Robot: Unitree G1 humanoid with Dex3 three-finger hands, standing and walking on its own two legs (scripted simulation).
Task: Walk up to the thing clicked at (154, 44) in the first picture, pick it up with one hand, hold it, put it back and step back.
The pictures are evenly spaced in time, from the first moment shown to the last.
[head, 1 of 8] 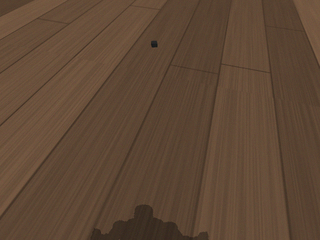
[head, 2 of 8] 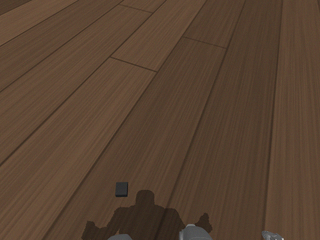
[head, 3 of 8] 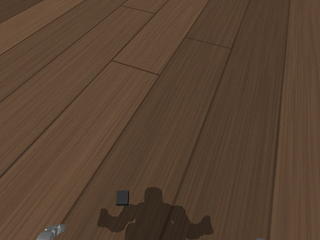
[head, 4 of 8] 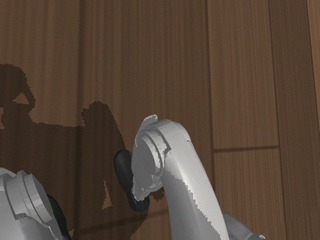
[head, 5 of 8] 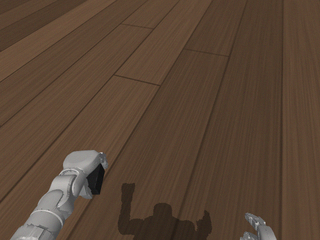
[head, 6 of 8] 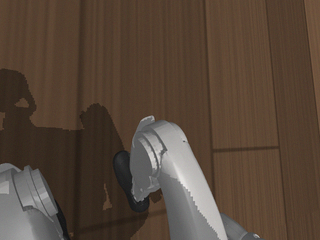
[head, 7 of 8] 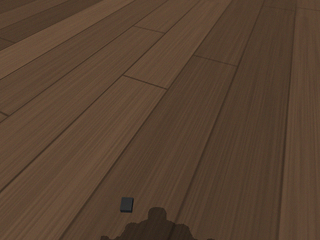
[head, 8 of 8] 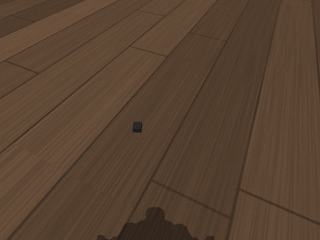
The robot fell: no
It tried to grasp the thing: yes
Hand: left
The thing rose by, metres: 0.69
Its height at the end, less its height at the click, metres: +0.00
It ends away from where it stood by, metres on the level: 0.01
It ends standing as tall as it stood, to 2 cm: yes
